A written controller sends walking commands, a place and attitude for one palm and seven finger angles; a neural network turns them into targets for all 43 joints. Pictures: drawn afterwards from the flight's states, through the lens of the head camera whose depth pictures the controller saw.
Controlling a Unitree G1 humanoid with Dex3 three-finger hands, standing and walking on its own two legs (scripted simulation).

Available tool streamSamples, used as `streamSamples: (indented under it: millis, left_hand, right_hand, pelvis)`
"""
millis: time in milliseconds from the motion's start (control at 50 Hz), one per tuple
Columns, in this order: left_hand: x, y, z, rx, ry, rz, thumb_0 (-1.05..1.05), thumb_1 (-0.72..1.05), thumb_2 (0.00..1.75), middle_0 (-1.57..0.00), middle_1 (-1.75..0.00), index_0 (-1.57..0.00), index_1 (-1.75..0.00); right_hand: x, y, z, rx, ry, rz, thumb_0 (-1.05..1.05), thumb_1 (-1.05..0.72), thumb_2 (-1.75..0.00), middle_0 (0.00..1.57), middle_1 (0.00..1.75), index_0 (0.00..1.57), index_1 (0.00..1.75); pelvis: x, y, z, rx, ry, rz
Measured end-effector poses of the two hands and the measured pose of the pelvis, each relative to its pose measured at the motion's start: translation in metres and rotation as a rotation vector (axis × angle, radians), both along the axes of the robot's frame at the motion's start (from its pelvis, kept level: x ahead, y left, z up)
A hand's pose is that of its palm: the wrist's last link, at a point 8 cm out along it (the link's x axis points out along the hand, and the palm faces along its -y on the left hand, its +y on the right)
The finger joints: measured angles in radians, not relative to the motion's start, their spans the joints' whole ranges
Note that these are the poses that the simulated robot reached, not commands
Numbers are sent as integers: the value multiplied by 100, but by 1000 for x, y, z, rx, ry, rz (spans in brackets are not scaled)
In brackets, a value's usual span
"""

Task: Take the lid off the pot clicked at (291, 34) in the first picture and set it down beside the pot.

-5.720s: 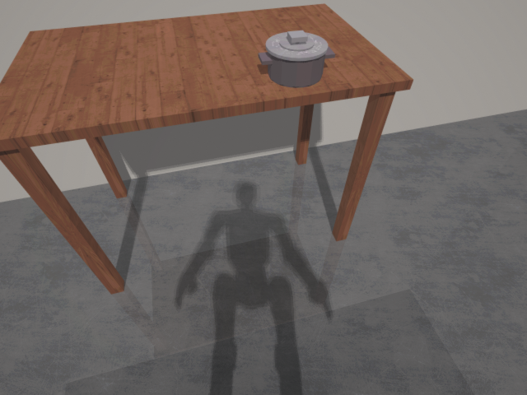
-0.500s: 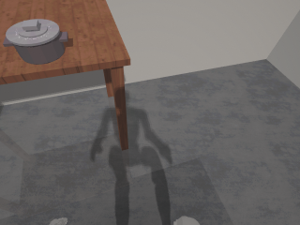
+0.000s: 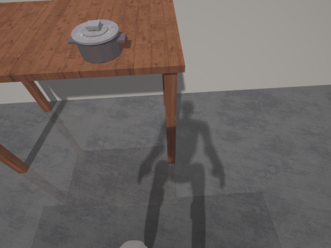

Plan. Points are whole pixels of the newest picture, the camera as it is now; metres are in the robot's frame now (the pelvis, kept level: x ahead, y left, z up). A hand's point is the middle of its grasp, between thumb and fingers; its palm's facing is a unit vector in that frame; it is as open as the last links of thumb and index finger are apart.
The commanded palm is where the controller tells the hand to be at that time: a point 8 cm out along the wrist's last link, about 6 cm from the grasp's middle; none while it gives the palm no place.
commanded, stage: take the last steps up to it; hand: left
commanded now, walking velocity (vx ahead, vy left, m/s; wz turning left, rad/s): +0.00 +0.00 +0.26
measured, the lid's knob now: (93, 25) +0.76 +0.29 +0.14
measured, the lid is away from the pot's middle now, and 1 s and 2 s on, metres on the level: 0.00 0.00 0.00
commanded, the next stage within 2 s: come to a stop and stand still in 0.94 s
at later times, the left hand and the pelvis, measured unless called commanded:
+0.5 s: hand out of the picture +0.09 +0.23 -0.16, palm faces +0.11 -0.96 -0.24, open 7.4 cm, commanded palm none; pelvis +0.06 +0.02 -0.01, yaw +6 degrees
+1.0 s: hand out of the picture +0.12 +0.24 -0.19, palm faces +0.24 -0.96 -0.17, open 7.4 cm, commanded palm none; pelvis +0.23 +0.09 -0.02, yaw +7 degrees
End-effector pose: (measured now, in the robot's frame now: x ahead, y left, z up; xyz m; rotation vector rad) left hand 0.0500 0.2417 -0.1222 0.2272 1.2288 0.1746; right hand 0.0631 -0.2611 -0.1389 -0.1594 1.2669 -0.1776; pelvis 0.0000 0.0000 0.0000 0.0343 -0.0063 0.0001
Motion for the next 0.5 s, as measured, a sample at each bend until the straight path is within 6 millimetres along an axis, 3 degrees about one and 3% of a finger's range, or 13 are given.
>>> streamSamples:
  millis: [120,220,320,500]
  left_hand:
    - [-47,35,-30,-31,101,109,1,90,90,-21,-30,-21,-30]
    - [-59,52,-28,-38,147,145,1,91,90,-20,-29,-20,-30]
    - [-42,55,-16,-44,99,143,1,91,90,-20,-29,-20,-30]
    - [31,31,-8,-23,-7,97,1,91,90,-20,-29,-20,-30]
  right_hand:
    - [43,34,5,-44,-89,104,0,-91,-90,20,30,20,30]
    - [50,61,16,-39,-114,146,0,-91,-90,20,30,20,30]
    - [36,74,13,-1,-75,134,0,-91,-90,20,30,20,30]
    - [0,55,-19,50,110,68,0,-91,-90,20,30,20,30]
  pelvis:
    - [1,25,-14,-31,6,43]
    - [6,34,-6,-37,-3,55]
    - [18,39,2,-35,-3,77]
    - [59,24,-8,1,-2,99]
